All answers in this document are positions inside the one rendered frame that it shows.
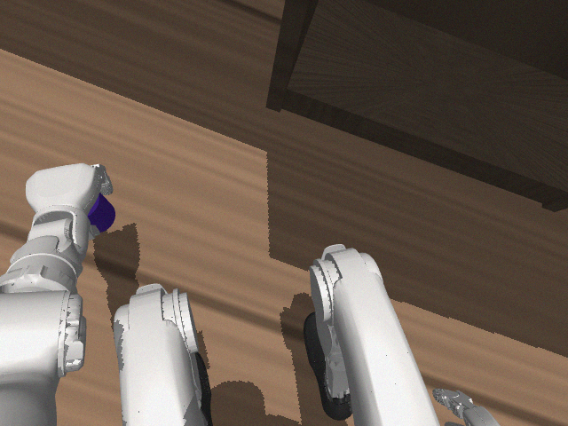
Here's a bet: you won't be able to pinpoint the left robot arm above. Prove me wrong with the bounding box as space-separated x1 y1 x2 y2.
0 205 90 426

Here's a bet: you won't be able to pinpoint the can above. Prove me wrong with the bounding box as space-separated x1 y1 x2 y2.
87 193 115 233

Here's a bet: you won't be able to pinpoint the left robot hand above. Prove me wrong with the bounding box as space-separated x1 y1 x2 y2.
26 163 113 240

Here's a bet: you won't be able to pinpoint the bookshelf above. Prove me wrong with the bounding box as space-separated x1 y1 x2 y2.
266 0 568 212

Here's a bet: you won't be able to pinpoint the right robot foot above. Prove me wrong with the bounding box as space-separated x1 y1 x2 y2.
304 312 352 421

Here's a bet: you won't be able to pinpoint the right robot hand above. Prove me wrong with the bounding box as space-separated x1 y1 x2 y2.
432 389 500 426

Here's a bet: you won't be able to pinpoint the left robot foot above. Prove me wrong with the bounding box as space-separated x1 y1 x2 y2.
195 352 213 426

